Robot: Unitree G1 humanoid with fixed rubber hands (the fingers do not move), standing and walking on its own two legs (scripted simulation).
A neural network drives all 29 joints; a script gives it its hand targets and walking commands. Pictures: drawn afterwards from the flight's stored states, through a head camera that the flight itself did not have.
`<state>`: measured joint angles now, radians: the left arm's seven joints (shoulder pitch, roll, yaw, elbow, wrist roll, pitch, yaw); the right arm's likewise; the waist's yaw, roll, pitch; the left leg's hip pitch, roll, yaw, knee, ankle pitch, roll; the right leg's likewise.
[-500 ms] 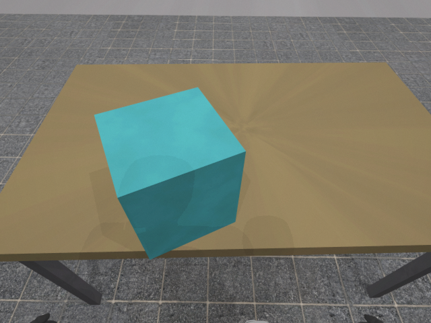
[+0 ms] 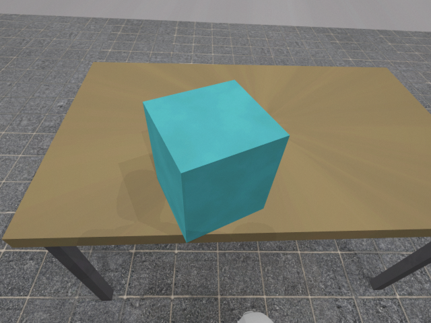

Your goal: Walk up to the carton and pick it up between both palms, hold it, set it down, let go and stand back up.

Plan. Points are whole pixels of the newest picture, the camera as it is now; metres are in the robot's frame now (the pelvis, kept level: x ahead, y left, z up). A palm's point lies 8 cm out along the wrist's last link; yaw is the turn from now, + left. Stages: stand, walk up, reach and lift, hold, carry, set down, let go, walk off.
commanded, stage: walk up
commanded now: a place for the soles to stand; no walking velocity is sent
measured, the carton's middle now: (210, 161) +0.45 +0.00 +0.03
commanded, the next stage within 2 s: reach and lift in 1.34 s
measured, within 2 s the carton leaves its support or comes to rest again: neither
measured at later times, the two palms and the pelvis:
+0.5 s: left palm out of the picture +0.11 +0.34 -0.07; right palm out of the picture +0.10 -0.32 -0.09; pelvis +0.03 +0.00 +0.00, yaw -1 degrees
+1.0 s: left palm out of the picture +0.11 +0.34 -0.07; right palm out of the picture +0.10 -0.31 -0.09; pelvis +0.02 +0.00 +0.00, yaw -1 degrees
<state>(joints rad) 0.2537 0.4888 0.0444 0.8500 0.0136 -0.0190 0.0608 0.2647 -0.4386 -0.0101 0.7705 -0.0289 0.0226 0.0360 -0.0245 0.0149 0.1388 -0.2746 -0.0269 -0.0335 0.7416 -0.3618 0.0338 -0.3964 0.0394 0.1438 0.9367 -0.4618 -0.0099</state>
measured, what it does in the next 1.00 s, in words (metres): steps on the spot: right foot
